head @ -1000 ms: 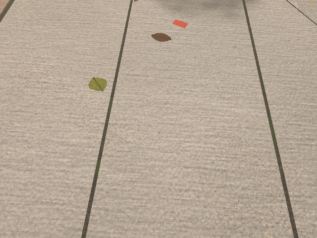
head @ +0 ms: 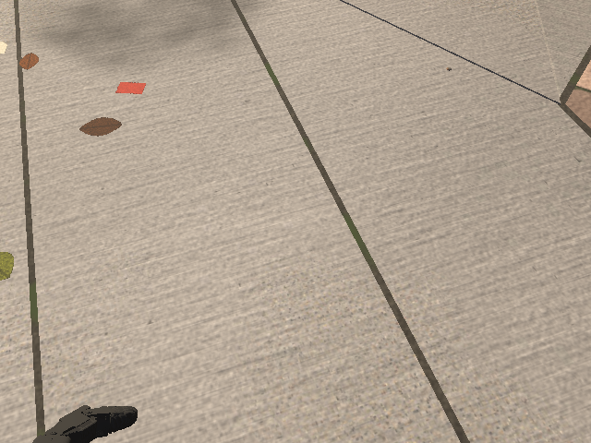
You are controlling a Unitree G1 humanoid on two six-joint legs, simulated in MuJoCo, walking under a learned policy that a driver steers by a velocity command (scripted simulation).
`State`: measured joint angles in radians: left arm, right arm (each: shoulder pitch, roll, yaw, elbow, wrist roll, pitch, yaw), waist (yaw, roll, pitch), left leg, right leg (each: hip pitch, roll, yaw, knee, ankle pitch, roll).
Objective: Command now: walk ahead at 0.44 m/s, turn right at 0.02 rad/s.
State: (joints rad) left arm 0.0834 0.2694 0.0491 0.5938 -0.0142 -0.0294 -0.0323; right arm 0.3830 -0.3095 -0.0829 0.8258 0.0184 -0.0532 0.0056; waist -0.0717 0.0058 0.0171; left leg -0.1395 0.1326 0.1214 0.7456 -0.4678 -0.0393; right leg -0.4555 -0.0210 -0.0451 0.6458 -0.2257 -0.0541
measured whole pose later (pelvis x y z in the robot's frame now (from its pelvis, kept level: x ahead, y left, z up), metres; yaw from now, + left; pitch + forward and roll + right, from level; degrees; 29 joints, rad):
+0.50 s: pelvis +0.26 +0.01 -0.01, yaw +13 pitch +2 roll -1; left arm 0.37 0.28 0.07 0.82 -0.01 -0.04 0.03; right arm 0.06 -0.25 -0.05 0.66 0.03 -0.04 0.07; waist 0.04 0.02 0.04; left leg -0.52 -0.03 0.07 0.58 -0.11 0.13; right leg 0.10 -0.03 -0.27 0.47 -0.50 0.00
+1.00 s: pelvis +0.56 +0.05 +0.00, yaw +28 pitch +2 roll +0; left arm 0.10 0.27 0.04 0.65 0.01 -0.12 -0.03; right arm 0.35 -0.30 -0.07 0.75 0.02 -0.04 -0.01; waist -0.06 0.02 0.01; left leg -0.18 -0.08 -0.19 0.81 -0.49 0.04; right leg -0.47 0.03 0.00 0.56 -0.14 -0.03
